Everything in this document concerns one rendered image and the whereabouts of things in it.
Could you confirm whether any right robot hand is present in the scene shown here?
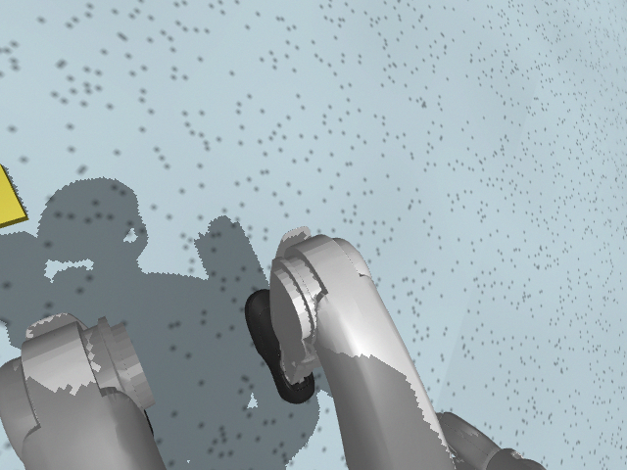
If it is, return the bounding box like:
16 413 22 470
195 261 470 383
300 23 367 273
435 411 501 470

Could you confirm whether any small box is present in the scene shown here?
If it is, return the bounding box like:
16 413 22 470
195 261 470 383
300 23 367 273
0 164 28 228

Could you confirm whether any right robot arm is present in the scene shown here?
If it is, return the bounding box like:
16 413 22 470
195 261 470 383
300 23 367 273
486 448 547 470

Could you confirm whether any right robot foot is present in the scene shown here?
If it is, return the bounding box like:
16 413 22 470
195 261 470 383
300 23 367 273
245 289 314 404

